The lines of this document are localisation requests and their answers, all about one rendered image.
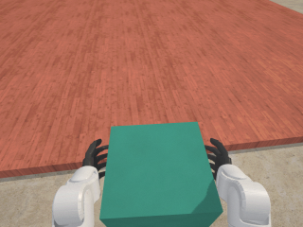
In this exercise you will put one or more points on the left robot hand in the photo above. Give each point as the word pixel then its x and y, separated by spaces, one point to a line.
pixel 91 158

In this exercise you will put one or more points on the right robot hand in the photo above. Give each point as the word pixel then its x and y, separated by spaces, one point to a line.
pixel 221 157

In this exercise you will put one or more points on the robot right forearm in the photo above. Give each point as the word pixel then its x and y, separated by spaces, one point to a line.
pixel 248 203

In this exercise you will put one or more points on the robot left forearm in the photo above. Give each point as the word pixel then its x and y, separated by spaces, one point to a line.
pixel 73 203

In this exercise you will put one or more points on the carton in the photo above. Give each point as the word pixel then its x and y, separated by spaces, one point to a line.
pixel 158 175

